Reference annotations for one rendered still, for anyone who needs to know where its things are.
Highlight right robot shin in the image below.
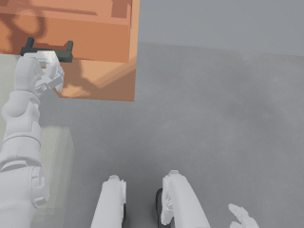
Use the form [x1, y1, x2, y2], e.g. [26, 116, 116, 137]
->
[161, 170, 179, 224]

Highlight right robot hand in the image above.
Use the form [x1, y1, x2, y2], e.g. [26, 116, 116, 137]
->
[228, 203, 259, 228]

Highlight robot left upper arm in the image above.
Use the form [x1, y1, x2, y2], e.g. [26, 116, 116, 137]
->
[0, 165, 49, 228]

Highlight handle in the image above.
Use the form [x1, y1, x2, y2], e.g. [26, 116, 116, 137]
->
[20, 37, 73, 63]

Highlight right robot foot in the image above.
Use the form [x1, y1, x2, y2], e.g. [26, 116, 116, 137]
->
[156, 188, 171, 228]

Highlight cabinet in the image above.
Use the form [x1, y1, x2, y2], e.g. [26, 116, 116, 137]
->
[39, 0, 140, 102]

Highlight left robot hand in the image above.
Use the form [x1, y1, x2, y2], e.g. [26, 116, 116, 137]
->
[14, 50, 65, 99]

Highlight robot left forearm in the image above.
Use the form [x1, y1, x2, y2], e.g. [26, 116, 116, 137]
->
[0, 90, 42, 173]

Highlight drawer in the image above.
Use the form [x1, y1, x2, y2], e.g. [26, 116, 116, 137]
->
[0, 0, 133, 64]

